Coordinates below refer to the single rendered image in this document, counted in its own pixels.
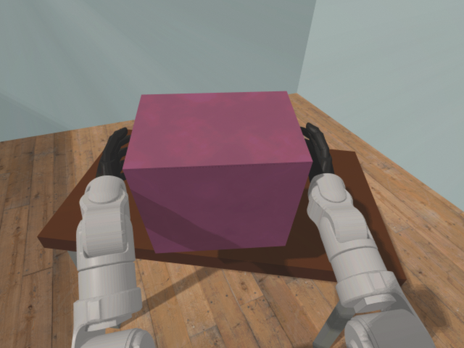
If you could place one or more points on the right robot hand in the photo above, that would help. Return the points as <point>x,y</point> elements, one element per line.
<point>319,151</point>

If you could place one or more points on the robot right upper arm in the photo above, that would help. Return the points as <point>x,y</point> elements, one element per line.
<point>389,329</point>

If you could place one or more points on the robot left upper arm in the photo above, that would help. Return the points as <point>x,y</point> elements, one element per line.
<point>131,338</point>

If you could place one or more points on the left robot forearm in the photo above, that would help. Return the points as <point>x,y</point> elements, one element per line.
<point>108,294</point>

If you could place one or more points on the carton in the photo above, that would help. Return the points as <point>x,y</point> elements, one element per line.
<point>214,171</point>

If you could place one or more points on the right robot forearm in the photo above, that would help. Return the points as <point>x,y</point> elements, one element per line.
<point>363,282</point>

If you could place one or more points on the table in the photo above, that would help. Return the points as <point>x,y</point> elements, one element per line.
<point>304,255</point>

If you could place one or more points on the left robot hand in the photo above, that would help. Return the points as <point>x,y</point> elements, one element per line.
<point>110,162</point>

